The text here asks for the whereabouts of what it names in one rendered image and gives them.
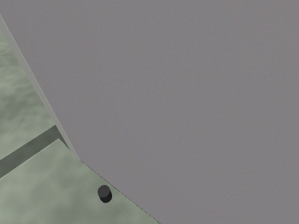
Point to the can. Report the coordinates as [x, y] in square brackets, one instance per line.
[105, 193]

